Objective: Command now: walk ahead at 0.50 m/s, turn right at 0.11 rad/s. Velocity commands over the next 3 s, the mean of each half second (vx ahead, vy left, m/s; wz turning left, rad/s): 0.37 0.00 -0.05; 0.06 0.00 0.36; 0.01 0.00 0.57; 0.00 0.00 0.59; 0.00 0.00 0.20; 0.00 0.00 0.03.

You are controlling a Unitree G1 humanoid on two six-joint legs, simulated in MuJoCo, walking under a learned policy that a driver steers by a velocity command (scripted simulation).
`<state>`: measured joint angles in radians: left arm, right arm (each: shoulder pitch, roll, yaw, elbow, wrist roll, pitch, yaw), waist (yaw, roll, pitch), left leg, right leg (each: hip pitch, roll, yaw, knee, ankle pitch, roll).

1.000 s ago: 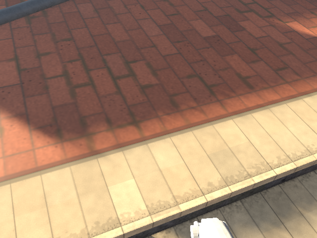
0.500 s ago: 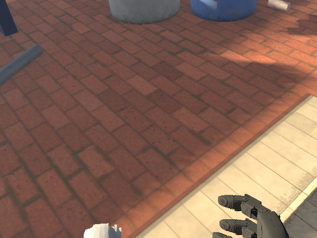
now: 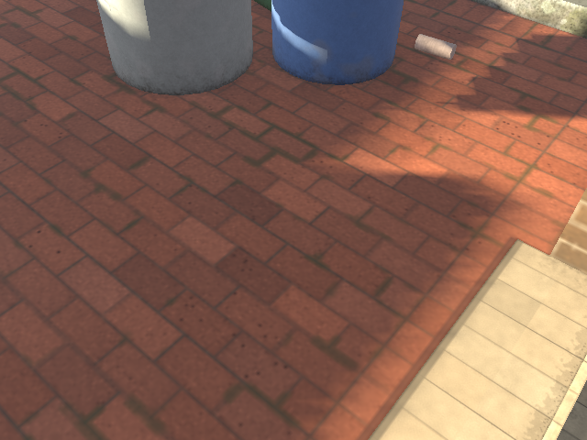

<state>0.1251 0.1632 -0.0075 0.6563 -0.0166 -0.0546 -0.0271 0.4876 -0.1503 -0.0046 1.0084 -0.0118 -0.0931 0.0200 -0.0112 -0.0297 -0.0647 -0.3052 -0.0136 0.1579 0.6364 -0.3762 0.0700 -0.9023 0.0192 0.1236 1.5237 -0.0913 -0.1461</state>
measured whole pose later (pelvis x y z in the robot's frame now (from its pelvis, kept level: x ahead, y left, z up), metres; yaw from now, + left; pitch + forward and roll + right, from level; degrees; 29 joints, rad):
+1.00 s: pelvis +0.30 +0.03 +0.02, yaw +15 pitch +5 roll -2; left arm 0.10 0.27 0.07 0.72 0.01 0.01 0.06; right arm 0.23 -0.25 -0.07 0.69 0.00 0.00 -0.04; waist -0.03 -0.02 -0.01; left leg -0.37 -0.05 -0.08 0.48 -0.19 0.05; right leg -0.59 0.02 0.05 1.08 -0.41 0.08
